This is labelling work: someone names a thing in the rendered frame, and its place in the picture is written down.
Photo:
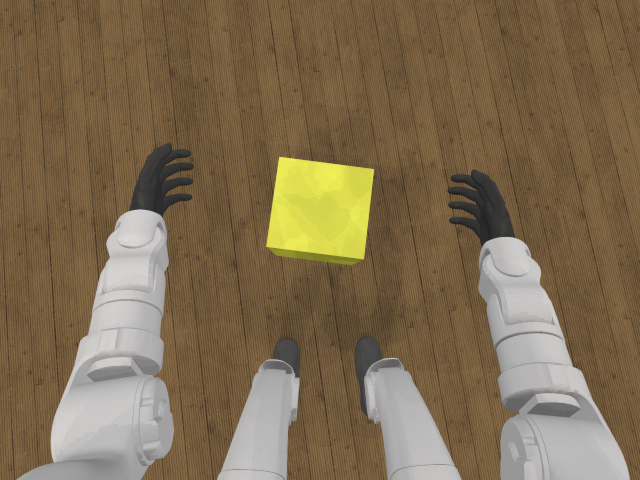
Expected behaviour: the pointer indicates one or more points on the robot right forearm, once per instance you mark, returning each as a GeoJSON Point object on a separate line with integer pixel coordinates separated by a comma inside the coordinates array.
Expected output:
{"type": "Point", "coordinates": [537, 375]}

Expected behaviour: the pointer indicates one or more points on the robot left upper arm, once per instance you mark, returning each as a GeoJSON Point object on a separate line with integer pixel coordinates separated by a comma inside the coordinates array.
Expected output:
{"type": "Point", "coordinates": [110, 430]}

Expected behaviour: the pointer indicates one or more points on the robot right hand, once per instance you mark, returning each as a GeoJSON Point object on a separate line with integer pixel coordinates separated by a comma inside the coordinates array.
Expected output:
{"type": "Point", "coordinates": [493, 219]}

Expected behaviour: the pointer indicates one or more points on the left robot thigh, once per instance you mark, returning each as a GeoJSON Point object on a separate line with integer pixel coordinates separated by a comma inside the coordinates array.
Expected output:
{"type": "Point", "coordinates": [258, 450]}

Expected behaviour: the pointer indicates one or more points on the left robot foot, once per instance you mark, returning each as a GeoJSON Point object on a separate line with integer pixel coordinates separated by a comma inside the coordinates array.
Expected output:
{"type": "Point", "coordinates": [288, 351]}

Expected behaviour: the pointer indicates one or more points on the carton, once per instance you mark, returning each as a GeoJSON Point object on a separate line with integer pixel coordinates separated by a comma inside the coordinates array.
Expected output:
{"type": "Point", "coordinates": [320, 211]}

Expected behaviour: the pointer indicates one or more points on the robot left hand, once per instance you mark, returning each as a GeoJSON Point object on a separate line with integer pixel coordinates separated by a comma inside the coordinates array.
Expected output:
{"type": "Point", "coordinates": [151, 187]}

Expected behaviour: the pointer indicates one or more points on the robot left forearm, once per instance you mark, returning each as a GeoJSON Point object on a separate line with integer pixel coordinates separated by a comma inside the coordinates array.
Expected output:
{"type": "Point", "coordinates": [124, 334]}

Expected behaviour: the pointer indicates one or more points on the robot right upper arm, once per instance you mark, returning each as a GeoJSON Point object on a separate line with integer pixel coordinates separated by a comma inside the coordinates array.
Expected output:
{"type": "Point", "coordinates": [542, 447]}

